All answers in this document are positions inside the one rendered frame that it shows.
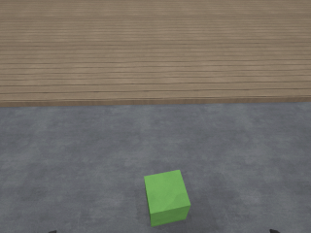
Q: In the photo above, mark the carton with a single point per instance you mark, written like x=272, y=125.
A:
x=167, y=197

